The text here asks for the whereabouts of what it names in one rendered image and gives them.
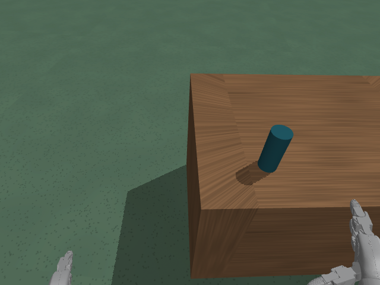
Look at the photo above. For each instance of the right robot hand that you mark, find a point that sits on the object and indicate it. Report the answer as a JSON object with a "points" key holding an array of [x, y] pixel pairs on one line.
{"points": [[366, 257]]}

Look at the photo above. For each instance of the can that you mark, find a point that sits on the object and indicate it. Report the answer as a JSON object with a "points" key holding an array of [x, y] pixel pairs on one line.
{"points": [[275, 146]]}

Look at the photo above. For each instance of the left robot hand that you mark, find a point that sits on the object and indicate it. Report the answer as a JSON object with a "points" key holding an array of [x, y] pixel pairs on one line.
{"points": [[63, 274]]}

